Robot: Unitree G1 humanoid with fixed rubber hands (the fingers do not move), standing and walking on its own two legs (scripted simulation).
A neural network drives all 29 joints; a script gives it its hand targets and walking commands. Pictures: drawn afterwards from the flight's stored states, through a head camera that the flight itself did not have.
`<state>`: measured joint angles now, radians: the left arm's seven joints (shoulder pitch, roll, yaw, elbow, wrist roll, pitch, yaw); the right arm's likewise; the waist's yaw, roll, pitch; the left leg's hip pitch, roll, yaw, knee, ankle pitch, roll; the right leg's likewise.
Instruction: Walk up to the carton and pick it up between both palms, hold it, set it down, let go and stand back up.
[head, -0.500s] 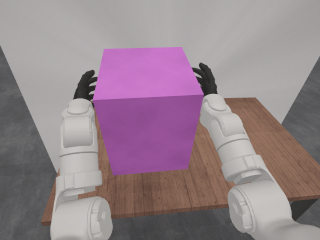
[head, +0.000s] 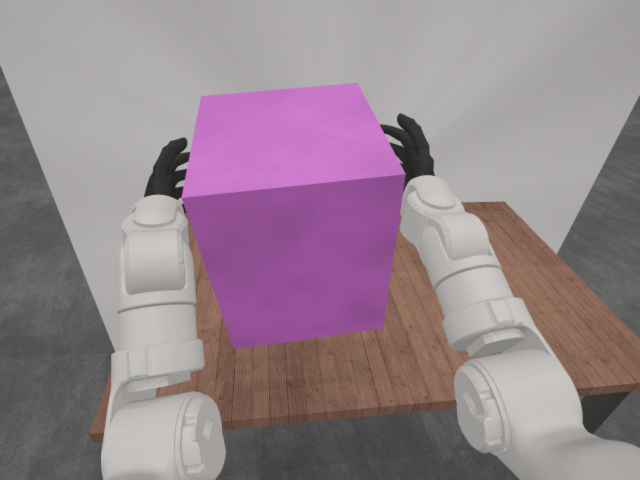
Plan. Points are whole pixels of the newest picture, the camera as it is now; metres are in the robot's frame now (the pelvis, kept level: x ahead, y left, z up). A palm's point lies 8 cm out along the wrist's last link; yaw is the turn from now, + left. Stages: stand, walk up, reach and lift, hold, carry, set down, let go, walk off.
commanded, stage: hold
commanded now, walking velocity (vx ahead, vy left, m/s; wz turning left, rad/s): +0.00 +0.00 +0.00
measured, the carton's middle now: (295, 216) +0.39 +0.02 +0.20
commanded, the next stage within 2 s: none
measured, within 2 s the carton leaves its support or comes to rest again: neither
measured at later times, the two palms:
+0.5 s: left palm (171, 205) +0.38 +0.17 +0.22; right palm (405, 195) +0.39 -0.12 +0.23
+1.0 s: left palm (170, 202) +0.37 +0.16 +0.24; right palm (413, 180) +0.37 -0.13 +0.26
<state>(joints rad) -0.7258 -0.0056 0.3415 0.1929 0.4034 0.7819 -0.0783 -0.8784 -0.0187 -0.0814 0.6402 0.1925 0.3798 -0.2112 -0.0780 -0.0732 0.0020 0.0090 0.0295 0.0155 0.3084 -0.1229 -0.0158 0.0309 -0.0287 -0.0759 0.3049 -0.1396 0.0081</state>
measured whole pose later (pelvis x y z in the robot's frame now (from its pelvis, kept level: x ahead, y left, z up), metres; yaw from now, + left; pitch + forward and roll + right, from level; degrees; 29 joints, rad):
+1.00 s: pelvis +0.00 +0.00 +0.00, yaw +0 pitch -11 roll +0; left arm -0.74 -0.01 0.34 0.22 0.42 0.76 -0.08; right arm -0.89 -0.02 -0.11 0.66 0.19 0.36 -0.20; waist -0.08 -0.07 0.01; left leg 0.00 0.03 0.02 0.31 -0.13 -0.02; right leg 0.02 -0.03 -0.08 0.30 -0.14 0.01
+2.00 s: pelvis +0.01 +0.00 +0.00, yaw +0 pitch -10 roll +0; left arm -0.75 -0.01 0.34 0.25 0.42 0.74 -0.07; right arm -0.88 -0.01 -0.13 0.67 0.18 0.35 -0.20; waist -0.08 -0.08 0.01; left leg -0.01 0.03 0.02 0.31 -0.13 -0.02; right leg 0.01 -0.03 -0.08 0.30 -0.15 0.01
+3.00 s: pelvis +0.02 +0.00 +0.00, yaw +0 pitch -9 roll +0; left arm -0.72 -0.01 0.34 0.19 0.41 0.77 -0.07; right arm -0.86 -0.01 -0.09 0.65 0.18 0.35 -0.21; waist -0.08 -0.08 0.01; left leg 0.00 0.03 0.02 0.31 -0.15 -0.02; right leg 0.03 -0.03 -0.08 0.30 -0.16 0.01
